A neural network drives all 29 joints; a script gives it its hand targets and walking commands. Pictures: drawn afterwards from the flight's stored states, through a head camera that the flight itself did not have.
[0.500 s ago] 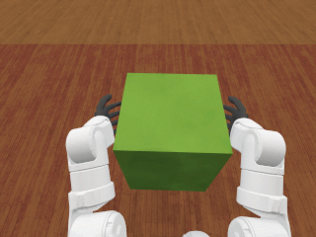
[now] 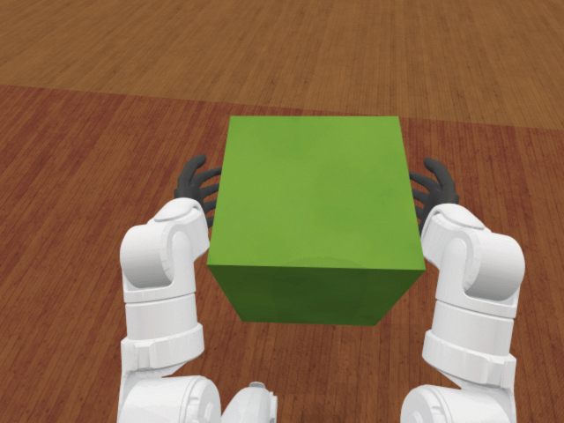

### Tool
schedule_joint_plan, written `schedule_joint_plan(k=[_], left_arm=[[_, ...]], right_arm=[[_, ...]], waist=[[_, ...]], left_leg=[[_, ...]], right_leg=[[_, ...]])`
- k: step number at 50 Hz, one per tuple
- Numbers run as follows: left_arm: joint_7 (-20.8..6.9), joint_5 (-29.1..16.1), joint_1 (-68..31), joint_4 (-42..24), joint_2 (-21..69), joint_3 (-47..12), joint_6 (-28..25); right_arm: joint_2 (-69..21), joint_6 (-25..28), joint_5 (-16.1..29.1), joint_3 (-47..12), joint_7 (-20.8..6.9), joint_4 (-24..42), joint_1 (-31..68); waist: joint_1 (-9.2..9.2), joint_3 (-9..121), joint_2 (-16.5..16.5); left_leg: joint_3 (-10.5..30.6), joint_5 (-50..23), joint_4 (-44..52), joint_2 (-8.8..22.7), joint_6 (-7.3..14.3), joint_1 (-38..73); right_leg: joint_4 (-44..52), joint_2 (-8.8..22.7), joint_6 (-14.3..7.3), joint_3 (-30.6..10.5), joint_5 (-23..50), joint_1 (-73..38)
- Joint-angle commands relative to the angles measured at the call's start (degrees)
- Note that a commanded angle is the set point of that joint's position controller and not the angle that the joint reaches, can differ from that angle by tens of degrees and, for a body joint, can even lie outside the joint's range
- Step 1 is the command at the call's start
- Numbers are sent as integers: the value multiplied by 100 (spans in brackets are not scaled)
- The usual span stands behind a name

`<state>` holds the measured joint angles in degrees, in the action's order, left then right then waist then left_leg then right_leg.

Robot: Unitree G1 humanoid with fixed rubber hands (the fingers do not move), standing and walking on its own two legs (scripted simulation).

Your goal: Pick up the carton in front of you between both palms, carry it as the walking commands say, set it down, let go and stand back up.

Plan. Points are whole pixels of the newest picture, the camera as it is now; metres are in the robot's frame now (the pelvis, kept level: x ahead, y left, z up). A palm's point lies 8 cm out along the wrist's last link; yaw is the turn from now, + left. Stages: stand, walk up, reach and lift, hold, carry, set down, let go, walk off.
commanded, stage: carry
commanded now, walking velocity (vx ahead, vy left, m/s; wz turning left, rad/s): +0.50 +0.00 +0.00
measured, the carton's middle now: (310, 232) +0.37 +0.03 +0.07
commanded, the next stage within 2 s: none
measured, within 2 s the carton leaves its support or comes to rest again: neither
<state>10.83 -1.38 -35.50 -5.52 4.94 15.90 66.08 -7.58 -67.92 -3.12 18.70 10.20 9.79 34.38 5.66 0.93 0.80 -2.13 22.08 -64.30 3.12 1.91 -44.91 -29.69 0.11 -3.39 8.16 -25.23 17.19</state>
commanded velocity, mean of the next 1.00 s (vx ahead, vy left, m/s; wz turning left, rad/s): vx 0.50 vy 0.00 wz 0.00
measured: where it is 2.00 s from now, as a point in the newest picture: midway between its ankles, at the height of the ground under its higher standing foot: (326, 160)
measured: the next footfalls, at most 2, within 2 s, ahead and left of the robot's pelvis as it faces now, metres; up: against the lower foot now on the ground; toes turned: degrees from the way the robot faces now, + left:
left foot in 0.12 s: +0.27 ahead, +0.12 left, +0.03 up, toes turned +6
right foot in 0.52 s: +0.53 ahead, -0.09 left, +0.07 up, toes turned -8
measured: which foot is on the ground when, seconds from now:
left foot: up 0.00-0.10, down 0.12-0.54, up 0.56-0.90, down 0.92-1.00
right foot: down 0.00-0.12, up 0.14-0.50, down 0.52-0.94, up 0.96-1.00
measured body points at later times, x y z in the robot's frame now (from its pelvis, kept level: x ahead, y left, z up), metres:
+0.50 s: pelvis +0.32 +0.02 +0.03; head +0.34 +0.02 +0.48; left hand +0.69 +0.15 +0.18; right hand +0.68 -0.15 +0.18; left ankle +0.23 +0.12 -0.70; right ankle +0.47 -0.09 -0.66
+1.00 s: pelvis +0.64 +0.03 +0.07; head +0.65 +0.03 +0.52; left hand +1.01 +0.17 +0.22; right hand +0.99 -0.14 +0.21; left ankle +0.73 +0.11 -0.64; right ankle +0.50 -0.09 -0.59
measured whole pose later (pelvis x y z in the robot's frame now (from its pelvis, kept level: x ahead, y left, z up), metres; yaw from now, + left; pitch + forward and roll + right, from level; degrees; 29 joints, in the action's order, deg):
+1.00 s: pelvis +0.64 +0.03 +0.07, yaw -1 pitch +4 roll +1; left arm 10.2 -0.7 -36.0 -3.3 2.9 17.2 68.7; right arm -6.5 -68.1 -3.0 16.0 10.5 3.2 36.3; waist -2.6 4.0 -1.1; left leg -8.5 21.1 -42.1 -0.2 3.6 -32.5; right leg -61.2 2.8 -0.8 0.9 -30.4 19.7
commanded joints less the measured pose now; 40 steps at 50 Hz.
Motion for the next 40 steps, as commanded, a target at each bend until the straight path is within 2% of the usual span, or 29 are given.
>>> schedule_joint_plan(k=[1,3,4,5,6,7,8,9,10,11,12,13,14,17,20,23,24,25,26,27,28,29,30,31,32,33,34,38,40], left_arm=[[-351,-1641,-3933,-765,4349,-3776,-40],[-304,-1470,-3698,-568,4147,-3648,58],[-290,-1375,-3607,-471,4091,-3577,108],[-279,-1283,-3544,-395,4050,-3506,163],[-272,-1160,-3475,-307,3996,-3426,218],[-261,-1051,-3439,-270,3959,-3284,265],[-253,-916,-3394,-213,3858,-3149,298],[-225,-839,-3601,-173,3937,-3101,286],[-207,-721,-3546,-94,4054,-2964,281],[-206,-622,-3507,-59,4192,-2897,259],[-210,-559,-3495,-38,4294,-2888,225],[-214,-520,-3535,-64,4378,-2894,174],[-213,-489,-3611,-137,4411,-2933,119],[-159,-447,-3723,-376,4287,-3050,2],[-81,-449,-3507,-498,3971,-3088,27],[-77,-502,-3296,-414,3770,-3108,144],[-92,-536,-3267,-341,3749,-3109,184],[-109,-565,-3205,-209,3775,-3105,212],[-123,-595,-3161,-58,3788,-3078,232],[-133,-575,-2985,43,3791,-3044,248],[-135,-618,-3161,74,3825,-3091,233],[-186,-798,-3303,-7,4089,-3183,236],[-250,-1031,-3636,-226,4326,-3414,216],[-328,-1267,-4002,-421,4600,-3607,165],[-402,-1477,-4342,-632,4826,-3764,96],[-461,-1648,-4621,-767,4985,-3885,30],[-494,-1767,-4731,-867,5069,-3989,-29],[-479,-1875,-4539,-993,4845,-3981,-135],[-403,-1762,-4212,-888,4558,-3874,-97]], right_arm=[[-3515,168,866,-3409,35,171,3421],[-3408,70,927,-3426,20,52,3341],[-3415,19,960,-3428,3,-34,3338],[-3463,-19,989,-3422,-15,-180,3288],[-3457,-42,1020,-3378,-22,-375,3195],[-3426,-52,1036,-3344,-21,-398,3119],[-3487,-49,1049,-3375,-17,-450,3283],[-3684,-64,1181,-3452,-60,-294,3418],[-3987,-48,1416,-3666,-130,-123,3736],[-4268,5,1653,-3865,-216,65,4136],[-4488,67,1862,-4040,-287,252,4452],[-4659,128,2051,-4156,-345,388,4699],[-4761,190,2183,-4232,-383,466,4825],[-4643,286,2336,-4268,-401,600,4797],[-4244,241,2213,-4126,-308,497,4384],[-3910,112,1887,-3881,-222,185,3893],[-3827,68,1766,-3798,-203,77,3767],[-3759,26,1658,-3714,-185,-22,3667],[-3706,-10,1524,-3626,-169,-130,3476],[-3630,-44,1406,-3520,-146,-145,3534],[-3667,-74,1272,-3404,-143,-118,3491],[-3643,-80,1181,-3336,-125,-173,3729],[-3763,-71,1101,-3246,-116,-310,3638],[-3911,-28,1040,-3177,-120,-337,3635],[-4027,19,958,-3141,-123,-336,3656],[-4122,69,891,-3152,-122,-301,3711],[-4140,115,850,-3178,-112,-228,3740],[-3890,245,794,-3320,-17,141,3736],[-3639,216,794,-3348,29,178,3525]], waist=[[-154,2461,-756],[-199,2321,-908],[-346,2374,-958],[-652,2596,-843],[-985,3109,-420],[-1166,3531,571],[-1160,3408,1796],[-1083,3144,1253],[-1108,2944,515],[-1074,2868,16],[-970,2824,40],[-876,2877,206],[-859,2854,380],[-882,2692,474],[-901,2519,564],[-819,2323,766],[-663,2384,813],[-396,2590,685],[-132,3058,358],[144,3547,-379],[3,3608,-1989],[50,3244,-1464],[64,3009,-794],[39,2936,-158],[-38,2882,-88],[-146,2931,-240],[-177,2931,-425],[-151,2693,-609],[-161,2590,-675]], left_leg=[[-181,-407,1420,38,-36,387],[-758,-306,2159,-289,15,1086],[-1037,-293,2448,-532,75,1721],[-1360,-576,2962,-828,158,2798],[-1042,-616,3026,-709,301,4380],[1634,1026,3717,699,859,5594],[4139,52,4430,1598,1515,6310],[4160,-803,4266,1715,1623,6291],[3518,-1736,3894,1637,1555,5954],[2983,-2200,3722,1518,1365,5648],[2567,-2108,3780,1395,1158,5391],[2221,-1626,3926,1296,1018,5257],[2065,-1290,4053,1264,982,5157],[1663,-1032,4335,1264,1138,5085],[993,-1318,4520,1144,1056,4776],[391,-2143,4477,983,817,4432],[189,-2987,4121,946,700,4323],[-231,-3962,3307,813,497,4093],[-552,-4360,2220,617,221,3492],[-562,-2636,736,317,-59,2170],[-189,631,-523,-617,-217,494],[350,909,-1519,-582,-66,-242],[447,707,-2005,-410,39,-499],[485,486,-1973,-229,68,-541],[509,340,-1717,-95,103,-476],[525,255,-1470,-12,116,-335],[442,234,-1295,-16,104,-293],[146,119,-228,112,-3,-520],[31,-197,795,134,-27,-4]], right_leg=[[989,1353,-896,-1332,1804,-1809],[868,1269,-716,-952,2385,-1616],[524,1249,-605,-770,3060,-1467],[-291,1103,-398,-322,3846,-1182],[-1407,880,-119,7,4095,-593],[-3028,464,230,-40,2492,845],[-4133,-434,366,-418,-432,2507],[-5094,-276,217,-868,-583,3140],[-5477,-75,130,-917,-385,3373],[-5422,108,80,-971,-181,3428],[-5153,201,43,-998,-8,3360],[-4915,247,19,-985,98,3230],[-4741,260,7,-912,104,3187],[-4134,357,79,-693,248,3425],[-2687,450,124,-546,530,2904],[-1412,66,67,183,714,1847],[-1145,-179,5,481,697,1246],[-656,-464,-78,817,960,234],[-502,-476,-270,600,1025,-1371],[-18,741,-625,-1519,-433,-2823],[860,1969,-1424,-4515,-103,-3585],[925,1973,-1549,-4813,640,-3523],[518,1928,-1510,-4193,1651,-3218],[292,1837,-1369,-3589,2278,-2900],[315,1723,-1169,-3193,2303,-2617],[438,1625,-1020,-2875,1832,-2455],[557,1582,-969,-2685,1510,-2354],[881,1572,-1085,-2079,1358,-2264],[947,1441,-993,-1607,1545,-1983]])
